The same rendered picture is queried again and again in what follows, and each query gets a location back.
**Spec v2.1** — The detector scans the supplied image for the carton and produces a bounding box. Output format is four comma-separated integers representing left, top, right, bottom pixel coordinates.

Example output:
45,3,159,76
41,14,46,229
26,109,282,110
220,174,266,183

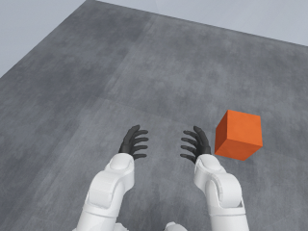
214,110,263,161

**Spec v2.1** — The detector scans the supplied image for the robot right hand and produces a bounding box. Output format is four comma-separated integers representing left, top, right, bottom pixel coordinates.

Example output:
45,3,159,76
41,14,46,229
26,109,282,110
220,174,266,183
180,125,212,164

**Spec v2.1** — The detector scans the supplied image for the right robot shin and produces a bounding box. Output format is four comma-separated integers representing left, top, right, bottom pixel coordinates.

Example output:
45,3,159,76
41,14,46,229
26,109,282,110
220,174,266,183
165,221,175,229

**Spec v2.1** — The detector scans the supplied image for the robot left hand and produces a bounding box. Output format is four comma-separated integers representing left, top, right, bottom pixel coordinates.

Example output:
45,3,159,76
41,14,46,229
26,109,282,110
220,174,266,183
118,124,149,161

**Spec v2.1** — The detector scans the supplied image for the right robot forearm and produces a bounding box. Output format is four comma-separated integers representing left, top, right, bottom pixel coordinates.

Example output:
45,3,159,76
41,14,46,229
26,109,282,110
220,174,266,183
193,154,249,231

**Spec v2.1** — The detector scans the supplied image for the left robot forearm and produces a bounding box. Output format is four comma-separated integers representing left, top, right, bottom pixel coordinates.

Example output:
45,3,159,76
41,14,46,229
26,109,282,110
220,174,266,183
72,153,135,231

